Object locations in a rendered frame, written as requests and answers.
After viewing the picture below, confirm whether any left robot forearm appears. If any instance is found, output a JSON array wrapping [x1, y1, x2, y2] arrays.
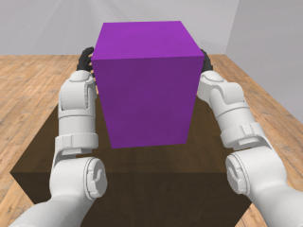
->
[[49, 70, 98, 194]]

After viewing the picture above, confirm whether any carton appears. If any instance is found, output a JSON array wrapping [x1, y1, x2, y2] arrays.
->
[[91, 21, 205, 148]]

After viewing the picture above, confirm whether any left robot upper arm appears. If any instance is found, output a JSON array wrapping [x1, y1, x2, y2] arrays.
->
[[9, 157, 108, 227]]

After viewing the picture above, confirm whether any right robot forearm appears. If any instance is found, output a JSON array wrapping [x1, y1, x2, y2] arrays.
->
[[197, 70, 287, 182]]

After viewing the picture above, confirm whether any left robot hand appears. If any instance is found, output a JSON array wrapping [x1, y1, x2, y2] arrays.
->
[[76, 46, 97, 85]]

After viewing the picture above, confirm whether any right robot upper arm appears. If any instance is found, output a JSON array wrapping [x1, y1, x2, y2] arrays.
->
[[225, 146, 303, 227]]

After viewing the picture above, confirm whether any pedestal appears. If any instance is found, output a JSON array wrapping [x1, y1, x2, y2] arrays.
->
[[10, 94, 252, 227]]

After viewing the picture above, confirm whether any right robot hand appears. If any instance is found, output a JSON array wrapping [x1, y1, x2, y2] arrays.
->
[[201, 49, 213, 74]]

